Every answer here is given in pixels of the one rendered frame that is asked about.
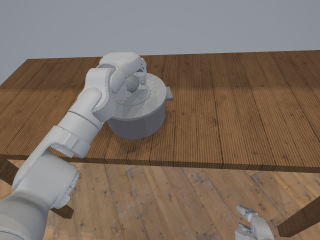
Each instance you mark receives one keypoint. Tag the robot left forearm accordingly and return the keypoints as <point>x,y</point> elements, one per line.
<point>75,132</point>

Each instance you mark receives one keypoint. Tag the lid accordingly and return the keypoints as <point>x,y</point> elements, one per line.
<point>146,100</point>

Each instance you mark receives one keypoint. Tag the table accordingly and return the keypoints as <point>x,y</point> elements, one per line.
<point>257,111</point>

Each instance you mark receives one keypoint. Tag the left robot upper arm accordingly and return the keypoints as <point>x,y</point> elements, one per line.
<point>48,184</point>

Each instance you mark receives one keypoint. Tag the pot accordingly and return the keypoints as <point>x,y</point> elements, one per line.
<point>140,128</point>

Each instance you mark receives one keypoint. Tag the robot left hand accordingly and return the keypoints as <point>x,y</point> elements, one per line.
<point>130,63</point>

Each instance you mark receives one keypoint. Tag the robot right hand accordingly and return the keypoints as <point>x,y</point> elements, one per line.
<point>259,228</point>

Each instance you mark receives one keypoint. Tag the knob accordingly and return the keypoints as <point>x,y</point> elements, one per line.
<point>132,83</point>

